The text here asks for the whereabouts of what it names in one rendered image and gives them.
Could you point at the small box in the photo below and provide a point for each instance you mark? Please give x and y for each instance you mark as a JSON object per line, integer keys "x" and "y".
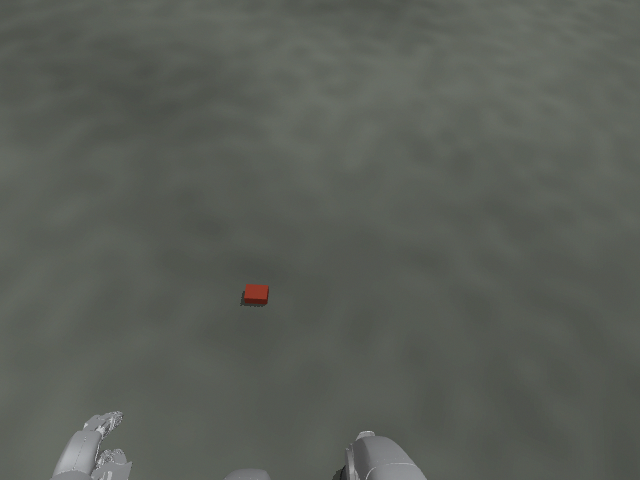
{"x": 256, "y": 294}

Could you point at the left robot hand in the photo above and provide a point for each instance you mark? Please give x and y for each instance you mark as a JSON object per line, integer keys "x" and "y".
{"x": 81, "y": 452}

